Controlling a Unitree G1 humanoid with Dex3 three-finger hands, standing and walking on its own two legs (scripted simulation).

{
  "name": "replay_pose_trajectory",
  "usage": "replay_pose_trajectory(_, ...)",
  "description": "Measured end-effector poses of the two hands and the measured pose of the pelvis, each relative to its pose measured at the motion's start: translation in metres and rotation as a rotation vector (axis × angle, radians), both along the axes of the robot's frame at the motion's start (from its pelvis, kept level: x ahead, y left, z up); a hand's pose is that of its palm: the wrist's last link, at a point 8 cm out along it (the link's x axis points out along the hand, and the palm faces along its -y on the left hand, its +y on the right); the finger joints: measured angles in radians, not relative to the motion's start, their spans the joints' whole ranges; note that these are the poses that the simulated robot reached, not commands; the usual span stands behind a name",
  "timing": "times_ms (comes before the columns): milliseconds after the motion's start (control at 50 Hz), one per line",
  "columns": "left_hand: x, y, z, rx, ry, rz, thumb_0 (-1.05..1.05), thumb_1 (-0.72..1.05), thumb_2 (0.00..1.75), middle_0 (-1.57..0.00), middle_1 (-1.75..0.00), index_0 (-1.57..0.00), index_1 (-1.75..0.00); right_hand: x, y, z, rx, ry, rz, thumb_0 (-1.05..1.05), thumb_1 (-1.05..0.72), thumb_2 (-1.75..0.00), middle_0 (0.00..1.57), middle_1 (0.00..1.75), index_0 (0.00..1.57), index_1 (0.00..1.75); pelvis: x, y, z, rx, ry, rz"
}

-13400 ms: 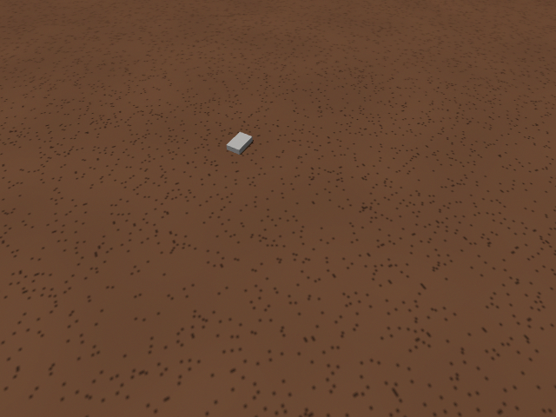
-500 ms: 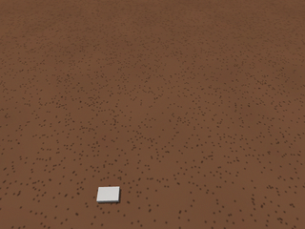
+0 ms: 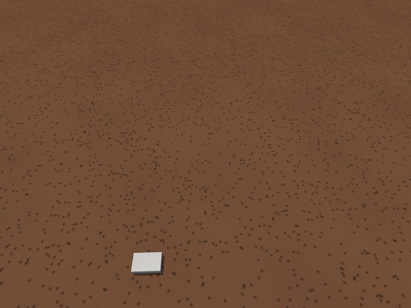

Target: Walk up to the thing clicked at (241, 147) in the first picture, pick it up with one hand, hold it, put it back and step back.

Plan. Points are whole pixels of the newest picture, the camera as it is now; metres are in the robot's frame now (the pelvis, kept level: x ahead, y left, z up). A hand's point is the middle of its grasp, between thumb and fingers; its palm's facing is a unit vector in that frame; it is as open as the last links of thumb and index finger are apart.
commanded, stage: stand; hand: left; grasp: from above
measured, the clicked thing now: (147, 262) +0.41 +0.28 -0.77
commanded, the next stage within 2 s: rise first in 0.02 s
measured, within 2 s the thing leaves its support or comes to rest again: neither
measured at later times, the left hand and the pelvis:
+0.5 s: hand out of the picture +0.14 +0.26 -0.18, palm faces -0.07 -0.92 -0.39, open 11.3 cm; pelvis -0.02 +0.01 -0.04, yaw +0 degrees
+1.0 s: hand out of the picture +0.11 +0.28 -0.25, palm faces -0.21 -0.84 -0.50, open 14.2 cm; pelvis -0.02 +0.02 -0.11, yaw +0 degrees
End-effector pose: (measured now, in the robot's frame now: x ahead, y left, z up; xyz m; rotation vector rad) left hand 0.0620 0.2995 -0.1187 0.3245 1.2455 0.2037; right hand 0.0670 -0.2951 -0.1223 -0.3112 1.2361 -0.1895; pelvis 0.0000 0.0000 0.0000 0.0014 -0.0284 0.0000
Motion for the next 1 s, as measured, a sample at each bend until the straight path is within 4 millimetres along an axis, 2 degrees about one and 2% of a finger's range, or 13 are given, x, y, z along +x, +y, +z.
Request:
replay_pose_trajectory(160,0.002,-0.002,0.000,-0.001,-0.020,0.014,0.01,0.90,0.89,-0.21,-0.31,-0.21,-0.31,0.001,-0.001,0.001,-0.004,-0.016,-0.004,0.00,-0.91,-0.90,0.20,0.30,0.20,0.30,-0.001,-0.001,-0.001,0.000,0.011,0.004)
replay_pose_trajectory(240,0.031,-0.007,-0.003,-0.017,-0.109,0.042,0.01,0.82,0.89,-0.23,-0.39,-0.22,-0.40,0.007,0.010,-0.001,0.010,-0.100,0.007,0.00,-0.91,-0.90,0.20,0.30,0.20,0.30,-0.011,-0.001,-0.007,-0.002,0.058,0.021)
replay_pose_trajectory(320,0.062,-0.005,-0.011,-0.025,-0.140,-0.014,0.01,0.64,0.89,-0.22,-0.56,-0.21,-0.57,0.009,0.023,-0.007,0.032,-0.139,0.000,0.00,-0.91,-0.90,0.20,0.30,0.20,0.30,-0.018,-0.003,-0.016,-0.002,0.121,0.018)
replay_pose_trajectory(400,0.075,0.001,-0.016,-0.001,-0.151,-0.066,0.01,0.39,0.89,-0.18,-0.75,-0.19,-0.74,0.008,0.033,-0.012,0.051,-0.170,-0.019,0.00,-0.91,-0.90,0.20,0.30,0.20,0.30,-0.018,-0.001,-0.025,-0.002,0.156,0.009)
replay_pose_trajectory(560,0.060,0.008,-0.036,0.052,-0.074,-0.097,0.01,-0.17,0.93,-0.12,-0.98,-0.13,-0.97,0.024,0.047,-0.025,0.071,-0.256,-0.005,0.01,-0.89,-0.89,0.20,0.30,0.20,0.30,-0.018,0.009,-0.046,-0.012,0.218,0.008)
replay_pose_trajectory(660,0.053,0.011,-0.055,0.070,-0.091,-0.119,0.00,-0.40,0.97,-0.10,-1.03,-0.10,-1.03,0.044,0.052,-0.036,0.055,-0.321,0.035,0.01,-0.89,-0.89,0.20,0.30,0.20,0.30,-0.020,0.013,-0.067,-0.018,0.265,0.009)
replay_pose_trajectory(840,0.048,0.013,-0.070,0.112,-0.105,-0.187,0.00,-0.55,1.00,-0.09,-1.05,-0.08,-1.06,0.074,0.067,-0.050,0.055,-0.402,0.084,0.01,-0.90,-0.90,0.20,0.30,0.20,0.30,-0.021,0.018,-0.091,-0.034,0.320,0.012)
replay_pose_trajectory(1000,0.050,0.018,-0.088,0.151,-0.080,-0.245,0.00,-0.58,0.98,-0.10,-1.05,-0.10,-1.06,0.086,0.075,-0.065,0.060,-0.452,0.127,0.01,-0.92,-0.90,0.20,0.30,0.20,0.30,-0.023,0.019,-0.111,-0.042,0.377,0.015)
